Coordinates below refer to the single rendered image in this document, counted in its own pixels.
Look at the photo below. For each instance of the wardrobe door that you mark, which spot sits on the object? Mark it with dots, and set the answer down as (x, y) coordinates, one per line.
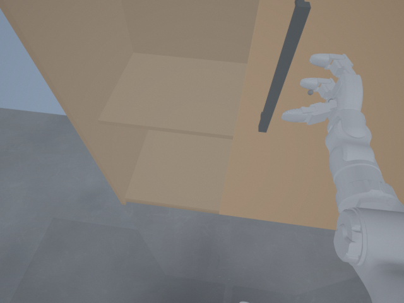
(283, 175)

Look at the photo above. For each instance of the right robot hand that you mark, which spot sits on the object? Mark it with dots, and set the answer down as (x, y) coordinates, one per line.
(347, 92)

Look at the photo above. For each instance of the robot right upper arm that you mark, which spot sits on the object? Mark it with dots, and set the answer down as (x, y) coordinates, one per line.
(372, 241)

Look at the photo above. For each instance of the handle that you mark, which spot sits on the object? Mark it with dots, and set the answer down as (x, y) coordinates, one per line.
(297, 23)

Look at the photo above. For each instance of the right robot forearm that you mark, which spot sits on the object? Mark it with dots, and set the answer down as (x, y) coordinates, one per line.
(356, 174)

